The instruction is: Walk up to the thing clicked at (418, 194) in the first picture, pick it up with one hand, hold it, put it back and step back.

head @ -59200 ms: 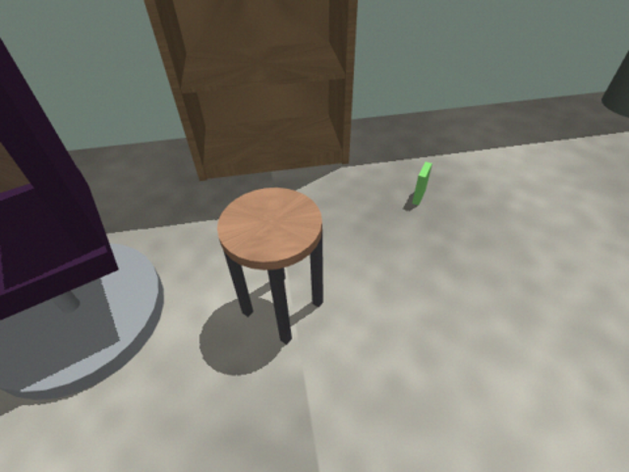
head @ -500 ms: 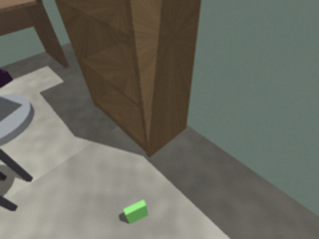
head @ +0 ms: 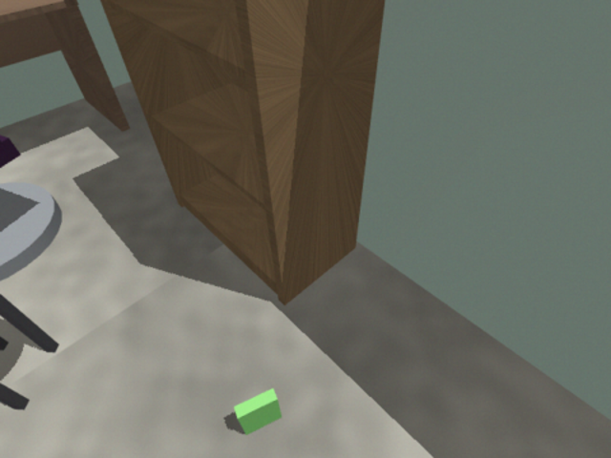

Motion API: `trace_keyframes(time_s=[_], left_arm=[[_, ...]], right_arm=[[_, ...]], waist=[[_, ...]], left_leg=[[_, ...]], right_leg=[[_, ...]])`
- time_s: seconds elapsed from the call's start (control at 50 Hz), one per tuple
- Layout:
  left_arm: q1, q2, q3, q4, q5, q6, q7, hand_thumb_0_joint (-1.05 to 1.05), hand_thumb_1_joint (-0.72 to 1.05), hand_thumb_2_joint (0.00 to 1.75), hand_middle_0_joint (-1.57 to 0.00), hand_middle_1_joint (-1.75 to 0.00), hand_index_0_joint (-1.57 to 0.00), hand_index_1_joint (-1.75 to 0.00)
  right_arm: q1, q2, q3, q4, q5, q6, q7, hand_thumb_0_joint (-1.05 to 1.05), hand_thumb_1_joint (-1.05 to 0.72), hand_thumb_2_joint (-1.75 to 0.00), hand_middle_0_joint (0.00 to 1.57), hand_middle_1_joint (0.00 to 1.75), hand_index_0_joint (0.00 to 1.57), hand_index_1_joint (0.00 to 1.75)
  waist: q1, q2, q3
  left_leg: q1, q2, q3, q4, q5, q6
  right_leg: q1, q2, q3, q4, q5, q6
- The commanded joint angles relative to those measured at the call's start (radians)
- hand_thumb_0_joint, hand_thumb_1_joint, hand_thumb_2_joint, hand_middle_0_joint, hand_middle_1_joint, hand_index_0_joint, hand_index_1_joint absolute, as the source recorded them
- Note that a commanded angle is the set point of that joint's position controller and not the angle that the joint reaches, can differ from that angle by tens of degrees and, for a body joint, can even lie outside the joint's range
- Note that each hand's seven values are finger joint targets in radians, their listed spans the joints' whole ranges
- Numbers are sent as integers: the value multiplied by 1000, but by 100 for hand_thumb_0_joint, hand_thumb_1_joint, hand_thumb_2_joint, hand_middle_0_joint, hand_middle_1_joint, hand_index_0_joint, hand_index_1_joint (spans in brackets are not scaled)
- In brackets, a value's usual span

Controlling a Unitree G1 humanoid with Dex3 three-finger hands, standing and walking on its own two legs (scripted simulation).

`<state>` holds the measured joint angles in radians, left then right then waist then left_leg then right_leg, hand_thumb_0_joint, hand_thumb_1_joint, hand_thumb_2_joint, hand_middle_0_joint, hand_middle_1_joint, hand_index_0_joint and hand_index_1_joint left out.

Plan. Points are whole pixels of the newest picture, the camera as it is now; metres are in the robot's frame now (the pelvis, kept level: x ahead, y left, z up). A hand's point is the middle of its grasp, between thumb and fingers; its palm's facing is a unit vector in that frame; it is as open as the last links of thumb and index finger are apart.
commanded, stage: stand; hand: left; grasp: from the side
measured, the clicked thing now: (259, 412) +0.39 +0.19 -0.70
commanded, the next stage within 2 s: step back in 0.26 s
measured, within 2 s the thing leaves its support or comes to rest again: neither
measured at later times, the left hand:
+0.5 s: hand out of the picture +0.07 +0.29 -0.17, palm faces -0.02 -0.93 -0.36, open 7.3 cm
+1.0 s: hand out of the picture -0.03 +0.30 -0.18, palm faces -0.10 -0.91 -0.39, open 7.3 cm
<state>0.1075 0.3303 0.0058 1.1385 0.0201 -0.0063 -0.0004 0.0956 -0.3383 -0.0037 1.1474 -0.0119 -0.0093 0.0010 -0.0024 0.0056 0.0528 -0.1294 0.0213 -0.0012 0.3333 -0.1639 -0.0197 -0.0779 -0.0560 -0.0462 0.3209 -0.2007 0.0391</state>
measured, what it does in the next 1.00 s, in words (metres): walks backwards: right foot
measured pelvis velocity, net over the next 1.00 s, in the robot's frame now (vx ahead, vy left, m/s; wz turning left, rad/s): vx -0.14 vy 0.04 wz -0.08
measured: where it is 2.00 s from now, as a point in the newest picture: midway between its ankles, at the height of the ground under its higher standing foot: outside the picture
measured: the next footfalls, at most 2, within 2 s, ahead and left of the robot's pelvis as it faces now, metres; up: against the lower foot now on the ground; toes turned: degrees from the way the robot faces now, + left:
right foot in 0.98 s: -0.12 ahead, -0.07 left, +0.00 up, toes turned -1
left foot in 1.38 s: -0.21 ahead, +0.17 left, +0.00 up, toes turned -2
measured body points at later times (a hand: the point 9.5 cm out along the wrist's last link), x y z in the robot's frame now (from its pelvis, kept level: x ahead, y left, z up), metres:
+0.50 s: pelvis -0.04 +0.03 -0.02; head +0.02 +0.03 +0.43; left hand +0.07 +0.33 -0.15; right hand +0.04 -0.30 -0.14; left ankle -0.04 +0.12 -0.74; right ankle -0.02 -0.14 -0.75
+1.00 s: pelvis -0.14 +0.04 -0.03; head -0.07 +0.03 +0.41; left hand -0.03 +0.35 -0.15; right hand -0.03 -0.26 -0.16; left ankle -0.05 +0.12 -0.75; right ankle -0.16 -0.07 -0.75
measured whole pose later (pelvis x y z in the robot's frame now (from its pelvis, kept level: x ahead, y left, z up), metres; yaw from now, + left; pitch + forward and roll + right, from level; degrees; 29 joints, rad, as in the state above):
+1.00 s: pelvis -0.14 +0.04 -0.03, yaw -5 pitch -3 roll +0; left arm 0.15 0.36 0.07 0.91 0.02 0.05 0.00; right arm 0.07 -0.35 -0.04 0.86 -0.01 0.03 -0.01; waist 0.00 0.02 0.20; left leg -0.39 0.00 0.10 0.66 -0.23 0.07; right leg -0.24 0.03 0.05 0.69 -0.40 -0.02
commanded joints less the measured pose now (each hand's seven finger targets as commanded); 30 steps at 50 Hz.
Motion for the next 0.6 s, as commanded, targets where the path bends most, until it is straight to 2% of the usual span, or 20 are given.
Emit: trace_keyframes(time_s=[0.0, 0.06, 0.22, 0.24, 0.26, 0.28, 0.32, 0.36, 0.38, 0.4, 0.42, 0.44, 0.46, 0.48, 0.5, 0.52, 0.54, 0.56, 0.58], left_arm=[[-29, 212, 43, -55, -5, -26, 17, 0, 90, 90, -20, -30, -20, -30], [-27, 215, 44, -55, -8, -26, 18, 0, 90, 90, -20, -30, -20, -30], [-22, 213, 40, -56, -4, -22, 16, 0, 90, 90, -20, -30, -20, -30], [-27, 293, 92, -73, -29, -12, 18, 0, 90, 90, -20, -30, -20, -30], [-13, 289, 96, -84, -33, -7, 21, 0, 90, 90, -20, -30, -20, -30], [-12, 283, 98, -101, -32, -5, 22, 0, 90, 90, -20, -30, -20, -30], [-25, 297, 109, -134, -26, -1, 22, 0, 90, 90, -20, -30, -20, -30], [-90, 308, 117, -188, -11, 7, 22, 0, 90, 90, -20, -30, -20, -30], [-121, 316, 121, -213, -1, 9, 22, 0, 90, 90, -20, -30, -20, -30], [-131, 317, 123, -230, 5, 13, 21, 0, 90, 90, -20, -30, -20, -30], [-158, 318, 121, -248, 9, 17, 21, 0, 90, 90, -20, -30, -20, -30], [-181, 308, 117, -263, 5, 20, 22, 0, 90, 90, -20, -30, -20, -30], [-171, 288, 112, -272, 0, 26, 20, 0, 90, 90, -20, -30, -20, -30], [-151, 263, 104, -279, -7, 33, 19, 0, 90, 90, -20, -30, -20, -30], [-122, 213, 95, -286, -24, 40, 21, 0, 90, 90, -20, -30, -20, -30], [-112, 193, 96, -286, -25, 51, 29, 0, 90, 90, -20, -30, -20, -30], [-59, 199, 93, -281, -19, 62, 36, 0, 90, 90, -20, -30, -20, -30], [-52, 189, 90, -276, -20, 64, 41, 0, 90, 90, -20, -30, -20, -30], [-49, 203, 93, -271, -20, 67, 46, 0, 90, 90, -20, -30, -20, -30]], right_arm=[[-38, -209, -40, -57, -1, -18, -14, 0, -90, -90, 20, 30, 20, 30], [-30, -207, -39, -54, 0, -16, -15, 0, -90, -90, 20, 30, 20, 30], [-36, -211, -40, -50, -1, -12, -12, 0, -90, -90, 20, 30, 20, 30], [-70, -268, -63, -88, 11, 7, -4, 0, -90, -90, 20, 30, 20, 30], [-57, -247, -64, -104, 18, 14, -3, 0, -90, -90, 20, 30, 20, 30], [-45, -239, -64, -116, 21, 18, 0, 0, -90, -90, 20, 30, 20, 30], [-14, -232, -73, -133, 22, 27, 2, 0, -90, -90, 20, 30, 20, 30], [26, -222, -83, -150, 17, 43, 8, 0, -90, -90, 20, 30, 20, 30], [55, -223, -89, -159, 13, 51, 11, 0, -90, -90, 20, 30, 20, 30], [68, -227, -93, -172, 10, 57, 14, 0, -90, -90, 20, 30, 20, 30], [96, -225, -96, -179, 13, 59, 17, 0, -90, -90, 20, 30, 20, 30], [120, -225, -98, -181, 14, 57, 17, 0, -90, -90, 20, 30, 20, 30], [112, -228, -100, -183, 15, 50, 16, 0, -90, -90, 20, 30, 20, 30], [109, -249, -106, -199, 6, 42, 10, 0, -90, -90, 20, 30, 20, 30], [68, -308, -117, -216, -6, 34, 5, 0, -90, -90, 20, 30, 20, 30], [91, -341, -124, -223, -15, 29, -1, 0, -90, -90, 20, 30, 20, 30], [99, -348, -129, -230, -23, 24, -7, 0, -90, -90, 20, 30, 20, 30], [88, -355, -130, -244, -22, 22, -11, 0, -90, -90, 20, 30, 20, 30], [48, -343, -130, -261, -17, 23, -18, 0, -90, -90, 20, 30, 20, 30]], waist=[[3, -7, -112], [4, -7, -109], [4, -5, -54], [3, -22, 52], [-2, -28, 32], [-5, -38, 23], [-16, -77, -42], [-28, -163, -86], [-34, -203, -100], [-32, -205, -92], [-49, -219, -93], [-64, -223, -90], [-51, -178, -87], [-50, -82, -83], [-29, 112, -78], [-34, 178, -65], [-19, 109, -84], [-34, 159, -93], [-25, 157, -104]], left_leg=[[47, 111, -79, -23, 245, 36], [51, 110, -77, -25, 254, 34], [16, 107, -86, -51, 142, 27], [-63, 87, -91, 73, 293, 64], [-71, 75, -75, 119, 308, 64], [-77, 59, -60, 142, 269, 65], [-61, 16, -28, 254, 204, 60], [-81, -43, 3, 399, -106, 53], [-89, -54, -9, 475, -241, 62], [-94, -52, -31, 517, -310, 68], [-99, -34, -47, 497, -310, 74], [-98, -20, -50, 433, -251, 77], [-94, -19, -32, 341, -99, 75], [-120, 48, -93, 184, 182, 81], [-95, 165, -274, 84, 413, 125], [-14, 238, -418, 40, 541, 155], [3, 256, -382, 76, 605, 162], [-21, 268, -427, 62, 608, 140], [-27, 246, -378, 55, 543, 108]], right_leg=[[28, -97, 68, -33, 230, -37], [31, -97, 67, -31, 235, -37], [-6, -88, 64, -60, 99, -38], [-85, -82, 78, 20, 256, -61], [-86, -91, 77, 37, 295, -77], [-91, -102, 88, 32, 290, -87], [-108, -160, 140, 20, 305, -149], [-135, -248, 205, 18, 304, -224], [-160, -288, 225, 35, 317, -259], [-206, -304, 225, 53, 310, -277], [-210, -303, 208, 78, 302, -268], [-205, -278, 179, 116, 284, -237], [-190, -219, 132, 185, 258, -201], [-163, -129, 74, 304, 190, -137], [-235, 37, 40, 467, 38, -85], [-368, 148, 118, 580, -374, -77], [-374, 132, 198, 681, -432, -80], [-383, 150, 234, 741, -436, -81], [-379, 148, 271, 769, -391, -88]])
